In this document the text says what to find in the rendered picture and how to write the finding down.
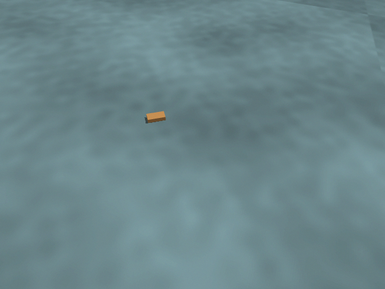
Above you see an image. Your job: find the small box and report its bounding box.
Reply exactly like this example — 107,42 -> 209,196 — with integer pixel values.
146,111 -> 166,123

